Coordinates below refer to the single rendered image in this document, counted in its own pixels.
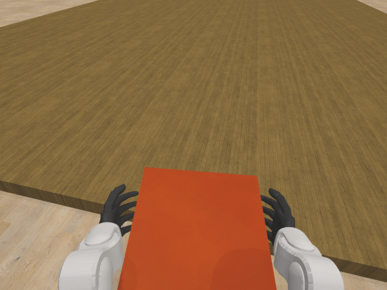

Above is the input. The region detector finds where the carton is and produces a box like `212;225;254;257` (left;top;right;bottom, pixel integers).
117;167;277;290

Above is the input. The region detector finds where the robot left forearm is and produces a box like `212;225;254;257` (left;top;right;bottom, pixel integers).
57;222;124;290

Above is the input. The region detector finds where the left robot hand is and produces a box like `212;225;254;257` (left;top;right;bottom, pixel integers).
99;184;138;237

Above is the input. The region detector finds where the right robot hand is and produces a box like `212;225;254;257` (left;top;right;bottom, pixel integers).
261;188;295;245

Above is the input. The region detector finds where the robot right forearm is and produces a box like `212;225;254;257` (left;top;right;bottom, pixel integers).
273;227;345;290

